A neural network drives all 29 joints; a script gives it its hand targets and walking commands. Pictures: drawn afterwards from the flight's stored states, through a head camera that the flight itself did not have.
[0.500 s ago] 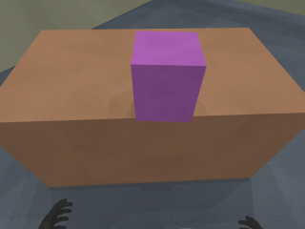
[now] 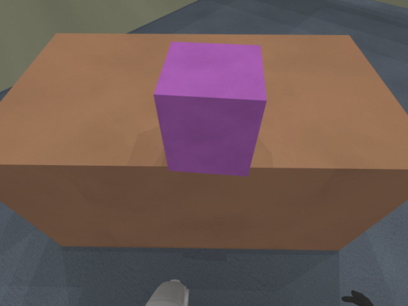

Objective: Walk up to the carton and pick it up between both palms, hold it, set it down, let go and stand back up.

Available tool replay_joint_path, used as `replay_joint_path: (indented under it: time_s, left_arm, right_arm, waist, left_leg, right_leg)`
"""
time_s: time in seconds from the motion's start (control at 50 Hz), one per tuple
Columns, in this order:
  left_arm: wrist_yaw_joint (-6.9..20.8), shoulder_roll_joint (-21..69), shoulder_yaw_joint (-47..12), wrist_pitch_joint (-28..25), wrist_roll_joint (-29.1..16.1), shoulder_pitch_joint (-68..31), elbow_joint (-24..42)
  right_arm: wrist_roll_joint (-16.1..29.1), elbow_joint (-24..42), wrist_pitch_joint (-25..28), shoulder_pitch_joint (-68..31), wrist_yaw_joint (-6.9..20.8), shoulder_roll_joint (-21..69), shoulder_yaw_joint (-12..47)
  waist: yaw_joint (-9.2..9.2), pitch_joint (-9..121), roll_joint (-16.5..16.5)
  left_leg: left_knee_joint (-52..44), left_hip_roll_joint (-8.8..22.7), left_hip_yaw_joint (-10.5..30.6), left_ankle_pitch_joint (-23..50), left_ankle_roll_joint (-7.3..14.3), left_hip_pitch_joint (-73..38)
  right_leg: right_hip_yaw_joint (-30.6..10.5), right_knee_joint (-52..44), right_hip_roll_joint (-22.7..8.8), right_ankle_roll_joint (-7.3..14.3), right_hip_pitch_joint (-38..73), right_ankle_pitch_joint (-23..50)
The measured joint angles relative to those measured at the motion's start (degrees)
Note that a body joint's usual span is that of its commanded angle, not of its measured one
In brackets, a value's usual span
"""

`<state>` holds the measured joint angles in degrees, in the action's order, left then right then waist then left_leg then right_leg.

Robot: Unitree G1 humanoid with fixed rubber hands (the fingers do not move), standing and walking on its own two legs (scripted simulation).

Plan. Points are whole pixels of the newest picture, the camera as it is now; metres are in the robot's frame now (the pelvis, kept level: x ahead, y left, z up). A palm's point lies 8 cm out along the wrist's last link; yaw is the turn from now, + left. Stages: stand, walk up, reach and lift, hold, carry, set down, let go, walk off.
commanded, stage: walk up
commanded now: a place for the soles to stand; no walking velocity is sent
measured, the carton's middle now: (211, 112) +0.54 +0.02 +0.06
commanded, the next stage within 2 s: none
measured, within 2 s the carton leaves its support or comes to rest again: neither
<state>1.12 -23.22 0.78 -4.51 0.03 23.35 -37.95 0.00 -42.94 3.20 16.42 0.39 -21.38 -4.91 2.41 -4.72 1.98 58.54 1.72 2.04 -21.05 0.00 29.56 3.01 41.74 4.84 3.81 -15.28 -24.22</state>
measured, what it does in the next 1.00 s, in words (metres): steps on the spot: left foot, then right foot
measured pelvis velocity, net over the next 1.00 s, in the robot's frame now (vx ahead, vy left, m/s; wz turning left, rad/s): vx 0.07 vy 0.04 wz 0.04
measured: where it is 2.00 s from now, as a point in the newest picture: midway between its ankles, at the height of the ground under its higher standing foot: outside the picture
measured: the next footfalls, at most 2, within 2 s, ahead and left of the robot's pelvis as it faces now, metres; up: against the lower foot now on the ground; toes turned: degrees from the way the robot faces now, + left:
left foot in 0.12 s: +0.13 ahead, +0.12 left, +0.00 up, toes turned +2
right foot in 0.58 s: +0.17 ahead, -0.11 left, +0.00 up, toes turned +1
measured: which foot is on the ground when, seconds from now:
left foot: up 0.00-0.10, down 0.12-0.60, up 0.62-0.86, down 0.88-1.00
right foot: down 0.00-0.14, up 0.16-0.56, down 0.58-0.90, up 0.92-1.00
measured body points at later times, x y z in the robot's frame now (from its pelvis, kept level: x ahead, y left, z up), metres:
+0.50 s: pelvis +0.04 +0.03 +0.01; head +0.03 +0.05 +0.45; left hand +0.10 +0.35 -0.10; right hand +0.14 -0.29 -0.07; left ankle +0.09 +0.12 -0.71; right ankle +0.08 -0.13 -0.67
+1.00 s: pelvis +0.07 +0.04 +0.00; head +0.08 +0.05 +0.45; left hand +0.13 +0.35 -0.10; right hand +0.16 -0.28 -0.10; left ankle +0.11 +0.14 -0.71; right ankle +0.11 -0.10 -0.68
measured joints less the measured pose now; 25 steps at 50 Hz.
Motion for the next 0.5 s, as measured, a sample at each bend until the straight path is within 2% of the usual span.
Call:
replay_joint_path:
  time_s: [0.1, 0.12, 0.16, 0.24, 0.34, 0.42, 0.5]
  left_arm:
    - [-0.2, 0.0, 0.0, 0.0, 0.0, 0.0, 0.0]
    - [-0.2, 0.0, 0.0, 0.1, 0.0, 0.0, 0.0]
    - [-0.2, 0.1, 0.0, 0.3, 0.0, -0.2, -0.1]
    - [-0.2, 0.1, 0.0, 1.5, 0.0, -0.3, 0.0]
    - [-0.1, -2.3, 0.0, 2.2, 0.0, -0.2, 0.0]
    - [-0.1, -3.6, 0.0, 2.6, 0.0, -0.2, -0.1]
    - [-0.1, -3.7, 0.0, 2.5, 0.0, -0.2, -0.1]
  right_arm:
    - [0.0, 0.9, 0.0, -1.6, 0.1, 0.0, 0.0]
    - [0.0, 1.0, 0.1, -1.7, 0.1, 0.0, 0.1]
    - [0.0, 1.1, 0.8, -1.8, 0.1, 0.0, 0.1]
    - [0.0, 1.1, 0.9, -0.7, 0.1, 0.0, 0.1]
    - [0.0, 1.1, 0.9, -0.3, 0.1, 0.0, 0.2]
    - [0.0, 1.1, 0.9, 0.0, 0.4, 0.0, 0.2]
    - [0.0, 1.1, 0.9, 0.0, 0.9, 0.0, 0.2]
  waist:
    - [-0.02, 0.1, 0.0]
    - [-0.06, 0.0, -0.4]
    - [-0.15, -1.7, -2.4]
    - [-2.23, -2.1, -3.0]
    - [-3.32, -2.0, -4.5]
    - [-3.33, -1.8, -4.7]
    - [-3.04, -1.5, -4.7]
  left_leg:
    - [-9.3, 0.5, -0.3, -0.9, 0.0, -0.8]
    - [-12.2, 0.2, -0.5, 1.8, 0.3, -1.8]
    - [-12.6, -1.4, -2.1, 4.4, 1.8, -3.9]
    - [-13.9, -2.5, -2.0, 3.4, 3.3, -8.1]
    - [-17.1, -3.3, -2.4, 4.1, 3.4, -11.9]
    - [-18.1, -3.6, -2.4, 4.1, 3.4, -13.2]
    - [-18.5, -4.0, -3.2, 3.8, 3.4, -13.0]
  right_leg:
    - [1.6, 0.0, 0.2, -0.3, 0.0, -0.8]
    - [1.6, 0.5, -0.3, -0.6, 0.0, -1.2]
    - [-0.3, 6.5, -1.7, -0.6, -0.7, -1.7]
    - [-3.1, 19.2, -1.9, -0.7, -4.5, -1.8]
    - [-5.7, 19.7, -4.3, -0.7, -7.5, -0.3]
    - [-6.5, 19.4, -5.5, -0.7, -7.9, 0.9]
    - [-6.3, 14.7, -6.6, -0.7, -7.9, 0.9]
